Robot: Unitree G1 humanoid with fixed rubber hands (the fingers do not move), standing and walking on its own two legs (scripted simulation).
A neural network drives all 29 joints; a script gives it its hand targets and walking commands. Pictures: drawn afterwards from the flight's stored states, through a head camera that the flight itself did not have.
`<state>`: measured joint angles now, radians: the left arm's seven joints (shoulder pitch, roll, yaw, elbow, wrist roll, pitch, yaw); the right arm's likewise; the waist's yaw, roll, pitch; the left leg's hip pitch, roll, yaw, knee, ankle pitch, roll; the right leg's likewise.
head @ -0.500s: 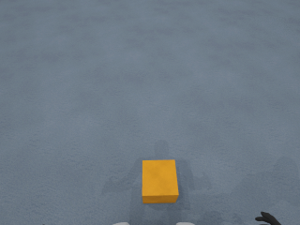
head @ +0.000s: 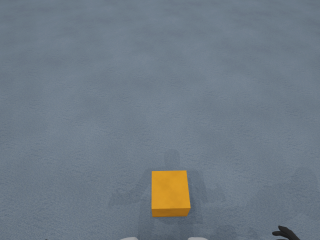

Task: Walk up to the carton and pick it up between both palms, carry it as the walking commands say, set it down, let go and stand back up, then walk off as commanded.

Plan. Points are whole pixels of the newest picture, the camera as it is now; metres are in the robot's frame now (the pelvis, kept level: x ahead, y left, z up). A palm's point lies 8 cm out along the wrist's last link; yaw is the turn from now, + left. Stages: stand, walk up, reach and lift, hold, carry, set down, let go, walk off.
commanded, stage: walk up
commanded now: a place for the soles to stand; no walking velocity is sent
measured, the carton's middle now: (169, 193) +0.44 -0.04 -0.66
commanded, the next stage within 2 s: reach and lift in 0.58 s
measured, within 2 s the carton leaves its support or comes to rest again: neither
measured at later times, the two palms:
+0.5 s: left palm out of the picture +0.08 +0.33 -0.09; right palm out of the picture +0.10 -0.32 -0.08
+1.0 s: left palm (69, 234) +0.16 +0.26 -0.12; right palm (285, 231) +0.16 -0.30 -0.09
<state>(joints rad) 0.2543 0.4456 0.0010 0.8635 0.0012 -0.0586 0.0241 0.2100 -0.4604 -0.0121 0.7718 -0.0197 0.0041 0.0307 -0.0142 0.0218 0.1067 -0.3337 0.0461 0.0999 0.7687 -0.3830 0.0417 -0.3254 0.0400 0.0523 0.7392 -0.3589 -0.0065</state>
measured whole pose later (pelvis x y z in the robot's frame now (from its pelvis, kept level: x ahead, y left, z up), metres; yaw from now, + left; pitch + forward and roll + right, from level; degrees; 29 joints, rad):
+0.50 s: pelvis +0.00 +0.00 +0.00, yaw +0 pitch -3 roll -1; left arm 0.25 0.45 0.00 0.86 0.00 -0.06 0.02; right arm 0.21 -0.46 -0.01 0.77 -0.02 0.01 0.03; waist -0.01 0.02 0.11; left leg -0.33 0.05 0.10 0.77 -0.38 0.04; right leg -0.33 0.04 0.05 0.74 -0.36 -0.01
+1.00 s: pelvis +0.02 +0.00 +0.00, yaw +0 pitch +1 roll +0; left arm 0.10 0.28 0.05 0.66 0.02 0.08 -0.02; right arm 0.13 -0.38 -0.08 0.63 -0.07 0.06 0.06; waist -0.01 -0.03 0.21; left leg -0.39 0.03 0.10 0.78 -0.41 0.02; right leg -0.39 0.02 0.05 0.78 -0.41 0.01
